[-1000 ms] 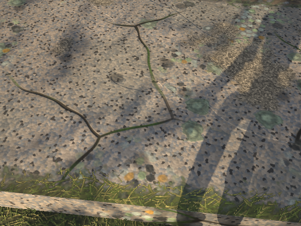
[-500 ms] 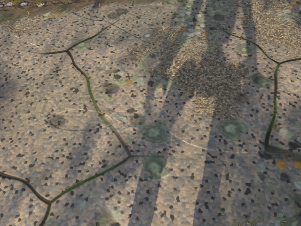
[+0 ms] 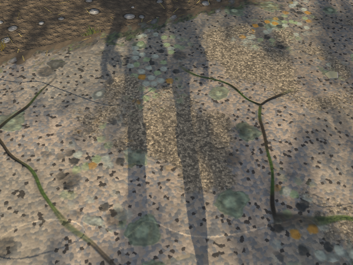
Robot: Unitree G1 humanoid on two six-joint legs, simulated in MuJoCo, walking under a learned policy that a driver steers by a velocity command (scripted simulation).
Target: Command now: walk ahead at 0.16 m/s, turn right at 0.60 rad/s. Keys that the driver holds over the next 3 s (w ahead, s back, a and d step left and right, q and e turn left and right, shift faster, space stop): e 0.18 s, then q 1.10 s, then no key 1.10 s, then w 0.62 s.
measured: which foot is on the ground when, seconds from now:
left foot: down 0.00-0.38, up 0.40-0.66, down 0.68-1.00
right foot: up 0.00-0.32, down 0.34-0.68, up 0.70-1.00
